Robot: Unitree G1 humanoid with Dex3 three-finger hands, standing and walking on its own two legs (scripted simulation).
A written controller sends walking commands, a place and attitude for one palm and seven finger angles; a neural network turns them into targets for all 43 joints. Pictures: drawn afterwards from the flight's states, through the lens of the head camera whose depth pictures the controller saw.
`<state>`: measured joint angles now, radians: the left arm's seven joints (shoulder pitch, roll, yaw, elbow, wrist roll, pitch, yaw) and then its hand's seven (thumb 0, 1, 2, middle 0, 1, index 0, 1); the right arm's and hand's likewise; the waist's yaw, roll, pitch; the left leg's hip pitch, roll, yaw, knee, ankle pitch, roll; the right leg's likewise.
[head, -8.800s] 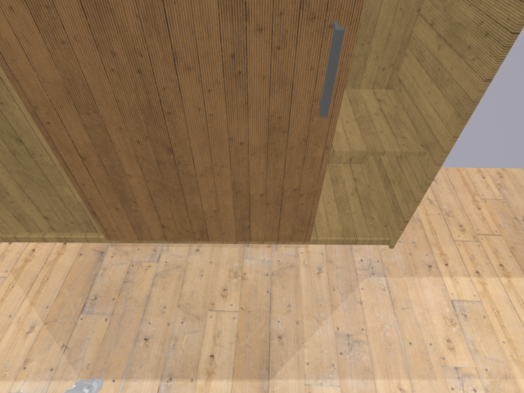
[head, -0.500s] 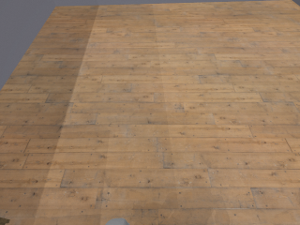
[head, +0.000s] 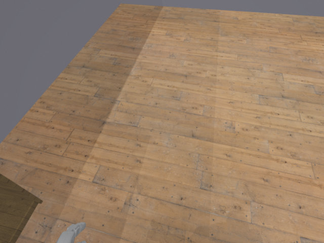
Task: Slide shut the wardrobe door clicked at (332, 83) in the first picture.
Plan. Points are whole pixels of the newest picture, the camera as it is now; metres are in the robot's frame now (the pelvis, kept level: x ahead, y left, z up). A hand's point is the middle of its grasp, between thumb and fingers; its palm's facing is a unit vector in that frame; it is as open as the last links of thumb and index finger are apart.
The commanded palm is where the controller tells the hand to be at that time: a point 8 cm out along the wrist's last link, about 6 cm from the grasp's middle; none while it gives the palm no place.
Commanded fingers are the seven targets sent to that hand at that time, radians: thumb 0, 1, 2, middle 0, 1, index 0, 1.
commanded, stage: turn to face it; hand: left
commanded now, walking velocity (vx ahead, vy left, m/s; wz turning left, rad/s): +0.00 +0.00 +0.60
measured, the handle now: out of the picture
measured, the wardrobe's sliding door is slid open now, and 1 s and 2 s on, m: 0.38 0.38 0.38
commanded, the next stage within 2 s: take the last steps up to it in 1.98 s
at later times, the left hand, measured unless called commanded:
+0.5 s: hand out of the picture -0.06 +0.23 -0.18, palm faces +0.37 -0.89 -0.26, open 7.4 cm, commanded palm none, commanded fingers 0.00 0.90 0.90 -0.20 -0.30 -0.20 -0.30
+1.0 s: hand out of the picture -0.04 +0.20 -0.13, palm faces +0.59 -0.75 -0.29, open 7.4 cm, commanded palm none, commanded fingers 0.00 0.90 0.90 -0.20 -0.30 -0.20 -0.30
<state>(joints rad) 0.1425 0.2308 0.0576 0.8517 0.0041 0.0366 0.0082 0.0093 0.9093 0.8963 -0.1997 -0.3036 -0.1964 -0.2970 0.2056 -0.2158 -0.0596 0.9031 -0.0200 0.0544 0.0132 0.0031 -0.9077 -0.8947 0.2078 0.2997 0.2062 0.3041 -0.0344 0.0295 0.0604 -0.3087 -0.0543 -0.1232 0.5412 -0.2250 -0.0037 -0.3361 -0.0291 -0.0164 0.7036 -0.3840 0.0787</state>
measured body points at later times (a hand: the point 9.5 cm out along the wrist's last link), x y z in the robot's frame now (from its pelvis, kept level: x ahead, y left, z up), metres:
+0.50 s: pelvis -0.02 +0.01 -0.01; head +0.01 +0.04 +0.44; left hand -0.08 +0.27 -0.16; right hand +0.16 -0.21 -0.14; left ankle -0.07 +0.11 -0.74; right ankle +0.01 -0.12 -0.72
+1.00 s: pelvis -0.01 -0.03 +0.00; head +0.02 -0.04 +0.45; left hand -0.07 +0.24 -0.11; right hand +0.20 -0.20 -0.15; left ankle -0.10 +0.08 -0.66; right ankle +0.06 -0.10 -0.73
